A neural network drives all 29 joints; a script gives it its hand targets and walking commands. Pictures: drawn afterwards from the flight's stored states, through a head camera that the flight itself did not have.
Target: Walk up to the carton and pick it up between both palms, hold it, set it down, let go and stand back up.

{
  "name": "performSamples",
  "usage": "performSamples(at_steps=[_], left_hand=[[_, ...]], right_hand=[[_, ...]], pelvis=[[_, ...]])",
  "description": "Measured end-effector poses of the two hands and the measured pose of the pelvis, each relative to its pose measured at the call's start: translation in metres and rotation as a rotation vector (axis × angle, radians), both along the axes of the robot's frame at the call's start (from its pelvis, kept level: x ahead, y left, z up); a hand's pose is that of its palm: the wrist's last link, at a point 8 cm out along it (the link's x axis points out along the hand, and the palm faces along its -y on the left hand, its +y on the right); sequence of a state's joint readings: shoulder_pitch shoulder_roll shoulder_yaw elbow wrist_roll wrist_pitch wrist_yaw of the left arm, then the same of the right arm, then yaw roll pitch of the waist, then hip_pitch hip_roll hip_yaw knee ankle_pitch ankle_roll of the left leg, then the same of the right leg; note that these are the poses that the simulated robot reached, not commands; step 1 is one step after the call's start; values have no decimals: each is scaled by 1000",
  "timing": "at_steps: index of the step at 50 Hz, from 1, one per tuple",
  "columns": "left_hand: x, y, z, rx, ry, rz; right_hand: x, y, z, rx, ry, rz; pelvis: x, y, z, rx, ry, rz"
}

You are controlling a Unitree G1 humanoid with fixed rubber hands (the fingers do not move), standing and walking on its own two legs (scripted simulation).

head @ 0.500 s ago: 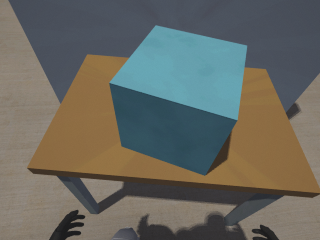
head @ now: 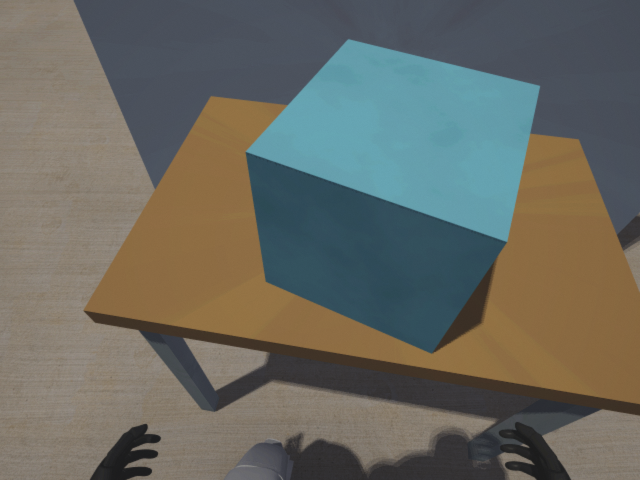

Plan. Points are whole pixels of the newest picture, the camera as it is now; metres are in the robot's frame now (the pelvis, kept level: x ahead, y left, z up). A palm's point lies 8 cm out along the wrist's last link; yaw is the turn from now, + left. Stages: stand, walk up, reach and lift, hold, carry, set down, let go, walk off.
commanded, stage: walk up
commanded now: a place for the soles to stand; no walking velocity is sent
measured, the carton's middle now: (389, 193) +0.48 -0.07 +0.06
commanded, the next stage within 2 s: none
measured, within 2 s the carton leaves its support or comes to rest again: neither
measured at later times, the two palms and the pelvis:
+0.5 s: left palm out of the picture +0.00 +0.19 -0.09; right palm out of the picture +0.12 -0.34 -0.10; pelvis -0.01 -0.07 +0.01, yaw +2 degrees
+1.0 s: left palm out of the picture +0.08 +0.20 -0.07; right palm out of the picture +0.12 -0.31 -0.07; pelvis +0.00 -0.05 +0.02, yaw -2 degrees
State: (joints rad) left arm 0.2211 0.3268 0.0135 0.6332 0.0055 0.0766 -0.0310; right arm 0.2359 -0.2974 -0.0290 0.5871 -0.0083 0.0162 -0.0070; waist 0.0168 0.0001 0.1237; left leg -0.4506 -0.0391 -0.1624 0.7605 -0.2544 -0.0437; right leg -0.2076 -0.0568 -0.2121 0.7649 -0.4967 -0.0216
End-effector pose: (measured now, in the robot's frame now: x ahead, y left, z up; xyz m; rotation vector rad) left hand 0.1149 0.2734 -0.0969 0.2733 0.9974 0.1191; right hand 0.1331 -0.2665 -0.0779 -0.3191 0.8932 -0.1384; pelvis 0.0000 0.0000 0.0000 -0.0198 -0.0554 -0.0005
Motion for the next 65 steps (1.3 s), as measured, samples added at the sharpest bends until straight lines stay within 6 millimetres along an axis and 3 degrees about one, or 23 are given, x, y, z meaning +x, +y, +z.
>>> performSamples(at_steps=[5, 9, 13, 16, 22, 29, 35, 44, 52, 65], left_hand=[[-7, 0, -5, 7, 20, -17], [-15, -4, -12, 35, 58, -44], [-30, -24, -16, 43, 77, -45], [-54, -44, -15, 31, 92, -12], [-101, -75, 2, 36, 144, 89], [-120, -90, 9, 30, 171, 148], [-109, -87, 12, 4, 152, 130], [-64, -78, 14, -10, 44, 50], [-24, -70, 24, -14, -46, -12], [-27, -65, 17, -30, 24, -53]], right_hand=[[-9, -9, 1, -43, 20, -6], [-33, -33, -2, -101, 56, -36], [-61, -65, -10, -128, 119, -62], [-67, -82, -17, -106, 150, -80], [-40, -82, -18, -35, 133, -19], [13, -47, -17, 61, 37, 63], [30, -22, -6, 101, -2, 99], [-2, -43, -3, 73, 35, -20], [-16, -39, 3, 72, 20, -65], [-58, -29, -3, 71, 111, -140]], pelvis=[[-5, -4, -2, 1, 9, -7], [-12, -19, -6, 26, 20, -21], [-23, -43, -10, 42, 26, -30], [-28, -59, -9, 17, 12, -8], [-17, -72, 6, 29, 10, 31], [-8, -73, 11, 7, 7, 43], [-9, -69, 16, 40, 15, 22], [-3, -62, 18, 17, 12, -17], [1, -48, 22, 17, 9, -51], [0, -33, 25, 15, 17, -108]])
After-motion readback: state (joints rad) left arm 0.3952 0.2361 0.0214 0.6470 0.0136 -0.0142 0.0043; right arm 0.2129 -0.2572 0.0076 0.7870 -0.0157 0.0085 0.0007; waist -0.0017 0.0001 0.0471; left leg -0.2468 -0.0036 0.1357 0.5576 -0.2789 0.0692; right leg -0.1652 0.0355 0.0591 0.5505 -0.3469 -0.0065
